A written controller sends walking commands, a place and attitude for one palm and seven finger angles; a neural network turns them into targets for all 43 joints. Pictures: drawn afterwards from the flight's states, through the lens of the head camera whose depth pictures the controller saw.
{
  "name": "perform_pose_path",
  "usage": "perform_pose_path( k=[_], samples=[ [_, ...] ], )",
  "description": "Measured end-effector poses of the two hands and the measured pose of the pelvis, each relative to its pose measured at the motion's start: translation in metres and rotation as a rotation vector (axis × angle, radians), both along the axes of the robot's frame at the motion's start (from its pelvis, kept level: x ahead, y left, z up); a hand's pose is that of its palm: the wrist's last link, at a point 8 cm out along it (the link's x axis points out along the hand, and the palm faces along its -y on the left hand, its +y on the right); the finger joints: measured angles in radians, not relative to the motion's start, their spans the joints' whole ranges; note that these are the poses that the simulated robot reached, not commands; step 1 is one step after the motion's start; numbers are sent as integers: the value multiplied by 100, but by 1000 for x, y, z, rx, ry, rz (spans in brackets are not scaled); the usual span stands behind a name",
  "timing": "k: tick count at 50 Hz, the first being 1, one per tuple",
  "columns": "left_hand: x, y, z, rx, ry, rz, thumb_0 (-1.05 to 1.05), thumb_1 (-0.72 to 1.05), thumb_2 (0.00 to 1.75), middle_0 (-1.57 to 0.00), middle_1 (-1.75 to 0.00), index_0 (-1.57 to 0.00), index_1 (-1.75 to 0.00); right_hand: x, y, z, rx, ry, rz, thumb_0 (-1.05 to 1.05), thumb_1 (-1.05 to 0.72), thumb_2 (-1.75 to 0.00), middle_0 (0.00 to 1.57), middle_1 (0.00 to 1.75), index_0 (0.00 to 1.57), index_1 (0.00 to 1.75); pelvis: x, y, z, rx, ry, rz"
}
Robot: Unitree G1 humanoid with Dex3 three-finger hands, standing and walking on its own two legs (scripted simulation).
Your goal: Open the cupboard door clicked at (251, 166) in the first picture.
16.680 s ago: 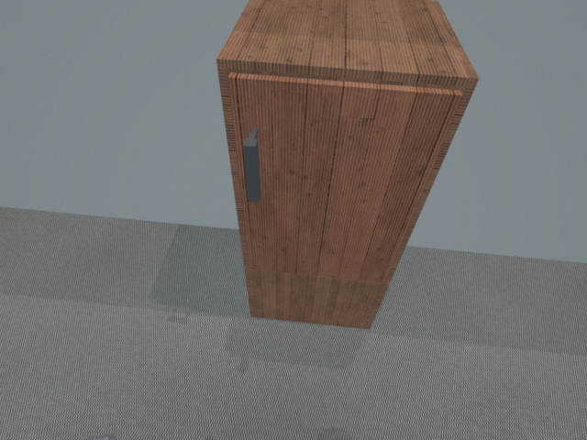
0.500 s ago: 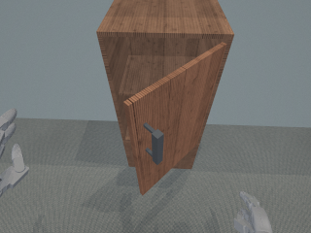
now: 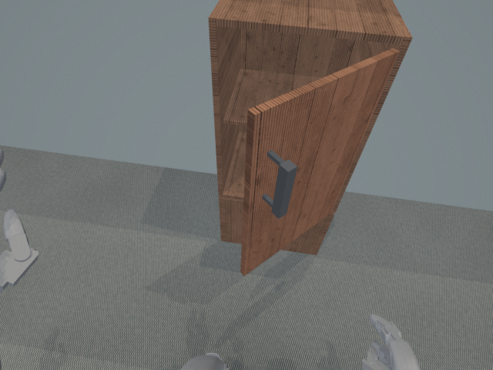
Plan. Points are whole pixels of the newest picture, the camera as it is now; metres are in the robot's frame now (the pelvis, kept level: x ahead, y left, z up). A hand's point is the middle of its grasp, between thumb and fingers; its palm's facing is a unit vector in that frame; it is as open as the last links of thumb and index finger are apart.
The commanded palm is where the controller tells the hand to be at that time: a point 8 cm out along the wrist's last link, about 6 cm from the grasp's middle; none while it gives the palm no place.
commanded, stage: step back with the hand held close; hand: left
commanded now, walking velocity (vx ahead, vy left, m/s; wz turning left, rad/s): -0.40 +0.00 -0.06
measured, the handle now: (276, 184) +0.45 -0.01 +0.03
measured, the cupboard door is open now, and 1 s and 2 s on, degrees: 46 46 46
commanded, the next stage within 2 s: stop stepping back and stand still in 0.14 s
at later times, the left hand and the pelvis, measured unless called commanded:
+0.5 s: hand out of the picture +0.10 +0.25 +0.19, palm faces +0.38 -0.83 -0.40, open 7.4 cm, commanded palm +0.05 +0.30 +0.20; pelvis -0.12 +0.01 +0.00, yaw -6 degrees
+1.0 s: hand out of the picture +0.04 +0.26 +0.19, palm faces +0.37 -0.83 -0.41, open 7.4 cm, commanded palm -0.01 +0.30 +0.20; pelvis -0.19 +0.02 +0.02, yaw -8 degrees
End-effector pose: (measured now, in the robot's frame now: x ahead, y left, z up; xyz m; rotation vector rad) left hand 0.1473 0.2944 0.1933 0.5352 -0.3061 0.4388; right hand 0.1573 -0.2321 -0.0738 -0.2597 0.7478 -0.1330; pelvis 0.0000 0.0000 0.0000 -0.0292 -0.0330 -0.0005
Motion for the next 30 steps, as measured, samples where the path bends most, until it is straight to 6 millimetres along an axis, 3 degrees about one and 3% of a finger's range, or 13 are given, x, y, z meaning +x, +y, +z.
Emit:
perform_pose_path(
  k=[5, 10, 17, 19, 22, 25, 30],
  samples=[
    [-8, 13, 4, 30, -36, -36, 1, 88, 90, -22, -31, -21, -30, -21, 5, 7, -33, -28, -20, 1, -90, -90, 20, 30, 20, 30, -28, 9, -1, -43, -2, 24],
    [-34, 21, 14, 41, -67, -39, 1, 89, 90, -22, -31, -21, -30, -45, 14, 13, 1, -49, -23, 1, -90, -90, 20, 30, 20, 30, -51, 8, 2, -61, 27, -1],
    [-74, 0, 8, 27, -53, -99, 1, 89, 90, -21, -31, -21, -30, -82, 18, 9, 40, -87, 20, 1, -90, -90, 20, 30, 20, 30, -103, 0, -4, -3, 86, -65],
    [-83, -7, 9, 26, -42, -132, 1, 89, 90, -21, -31, -21, -30, -100, 16, 5, 36, -60, 14, 1, -90, -90, 20, 30, 20, 30, -114, 3, -2, -15, 61, -79],
    [-92, -8, 12, 19, -38, -158, 1, 88, 90, -22, -31, -21, -30, -132, 11, 7, 27, -21, -43, 1, -90, -90, 20, 30, 21, 30, -117, 6, 3, 0, 39, -103],
    [-90, 2, 10, 5, -60, -152, 1, 88, 90, -22, -31, -21, -30, -160, 2, 6, 0, -28, -116, 1, -90, -90, 20, 30, 21, 30, -122, 11, 0, 1, 23, -103],
    [-89, 4, 3, -42, -1, -142, 1, 89, 90, -21, -31, -21, -30, -205, -6, 16, -8, -48, -193, 1, -90, -90, 20, 30, 20, 30, -150, 12, 10, 19, -3, -129]
  ],
)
